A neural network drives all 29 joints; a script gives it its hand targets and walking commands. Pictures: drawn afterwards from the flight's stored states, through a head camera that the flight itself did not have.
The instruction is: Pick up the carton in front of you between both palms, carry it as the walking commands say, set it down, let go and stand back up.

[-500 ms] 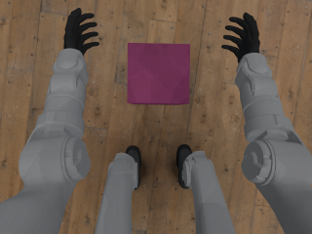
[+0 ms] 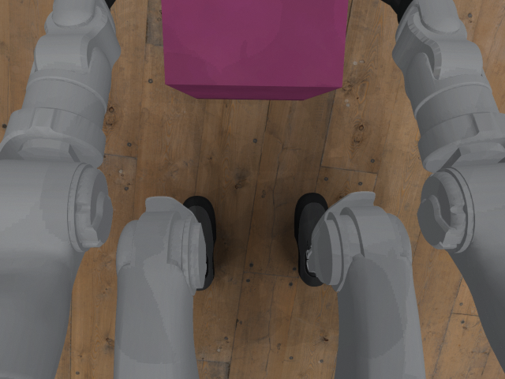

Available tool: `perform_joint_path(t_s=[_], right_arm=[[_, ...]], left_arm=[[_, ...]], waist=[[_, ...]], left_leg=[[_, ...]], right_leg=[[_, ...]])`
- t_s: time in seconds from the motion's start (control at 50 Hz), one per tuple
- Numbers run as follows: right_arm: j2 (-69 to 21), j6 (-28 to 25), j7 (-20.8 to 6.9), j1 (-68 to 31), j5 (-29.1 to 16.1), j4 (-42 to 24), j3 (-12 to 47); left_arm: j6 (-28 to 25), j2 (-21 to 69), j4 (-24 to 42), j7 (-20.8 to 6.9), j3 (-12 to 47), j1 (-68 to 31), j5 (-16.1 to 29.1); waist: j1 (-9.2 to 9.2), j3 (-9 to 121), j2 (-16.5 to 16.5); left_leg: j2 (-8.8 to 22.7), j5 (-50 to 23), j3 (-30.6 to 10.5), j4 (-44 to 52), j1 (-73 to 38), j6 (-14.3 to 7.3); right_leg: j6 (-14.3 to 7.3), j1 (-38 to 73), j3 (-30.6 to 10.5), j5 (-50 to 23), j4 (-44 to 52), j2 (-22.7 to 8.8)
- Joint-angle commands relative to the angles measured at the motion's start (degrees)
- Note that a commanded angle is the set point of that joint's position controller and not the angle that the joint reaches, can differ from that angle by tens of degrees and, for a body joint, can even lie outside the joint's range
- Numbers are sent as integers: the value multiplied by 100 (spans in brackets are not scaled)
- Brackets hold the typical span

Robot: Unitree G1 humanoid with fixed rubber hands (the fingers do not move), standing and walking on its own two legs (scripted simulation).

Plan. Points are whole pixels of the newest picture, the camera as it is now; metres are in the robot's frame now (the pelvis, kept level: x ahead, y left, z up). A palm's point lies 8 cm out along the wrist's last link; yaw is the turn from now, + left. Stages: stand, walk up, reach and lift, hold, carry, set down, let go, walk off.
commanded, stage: reach and lift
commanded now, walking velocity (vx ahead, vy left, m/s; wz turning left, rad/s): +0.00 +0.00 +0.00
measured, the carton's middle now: (252, 25) +0.55 +0.01 -0.28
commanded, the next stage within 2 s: none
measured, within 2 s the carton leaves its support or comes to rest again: leaves its support in 1.02 s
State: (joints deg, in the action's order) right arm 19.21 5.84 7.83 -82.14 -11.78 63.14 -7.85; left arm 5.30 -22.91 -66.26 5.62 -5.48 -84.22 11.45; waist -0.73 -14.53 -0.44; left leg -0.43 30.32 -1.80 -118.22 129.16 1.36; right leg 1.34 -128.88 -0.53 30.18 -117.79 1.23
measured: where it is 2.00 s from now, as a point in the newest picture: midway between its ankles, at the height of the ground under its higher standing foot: (256, 256)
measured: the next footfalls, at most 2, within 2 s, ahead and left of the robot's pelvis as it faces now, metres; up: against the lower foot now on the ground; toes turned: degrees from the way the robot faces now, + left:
none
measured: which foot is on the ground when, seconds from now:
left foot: down 0.00-1.00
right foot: down 0.00-1.00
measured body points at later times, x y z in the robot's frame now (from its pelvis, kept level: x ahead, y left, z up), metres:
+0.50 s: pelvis +0.01 +0.00 -0.03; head +0.38 +0.01 +0.21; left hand +0.57 +0.18 -0.21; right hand +0.56 -0.17 -0.21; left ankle +0.12 +0.13 -0.37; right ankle +0.12 -0.12 -0.37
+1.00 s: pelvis +0.00 +0.00 -0.04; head +0.37 +0.01 +0.21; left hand +0.57 +0.16 -0.21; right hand +0.57 -0.15 -0.21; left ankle +0.12 +0.13 -0.37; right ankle +0.12 -0.12 -0.37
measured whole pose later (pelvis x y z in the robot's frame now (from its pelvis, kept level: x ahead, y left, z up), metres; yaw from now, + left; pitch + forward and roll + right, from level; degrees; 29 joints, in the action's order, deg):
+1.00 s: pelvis +0.00 +0.00 -0.04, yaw +0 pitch +35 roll -1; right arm 15.4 10.6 7.0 -84.5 -7.1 59.7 -11.7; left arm 9.9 -18.1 -62.6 6.3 -6.8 -86.4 7.7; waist -0.6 -21.5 -0.9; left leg -0.7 32.2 -1.2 -128.1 131.2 0.7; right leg 2.1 -130.8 -1.3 32.2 -127.6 1.6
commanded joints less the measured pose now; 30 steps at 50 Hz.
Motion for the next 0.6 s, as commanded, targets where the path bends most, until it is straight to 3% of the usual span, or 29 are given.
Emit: perform_joint_path(t_s=[0.0,0.12,0.26,0.48,0.58], right_arm=[[733,-203,-36,-1669,-13,-139,-16],[936,-411,-17,-2085,-254,-204,230],[826,-474,93,-1840,-387,-647,312],[504,-489,-18,-1449,-74,-111,81],[90,-501,-42,-1862,-224,-182,368]], left_arm=[[-198,-781,126,-24,-7,-1705,30],[-389,-948,246,13,281,-2148,301],[-419,-845,735,70,528,-1996,477],[-421,-494,108,10,271,-1588,139],[-429,-77,194,-3,588,-1996,284]], waist=[[23,6214,118],[-3,6831,160],[-58,7512,252],[-60,6001,209],[-48,6079,205]], left_leg=[[5,-806,280,709,-3109,33],[8,-1571,246,198,-3650,42],[-90,-2316,287,-97,-4108,55],[-131,-1548,220,161,-3184,64],[-168,-1435,234,248,-3252,54]], right_leg=[[117,3256,227,-896,686,11],[110,3552,231,-1592,189,-9],[93,3860,308,-2314,-66,97],[129,2921,290,-1533,122,101],[99,3066,306,-1446,195,149]])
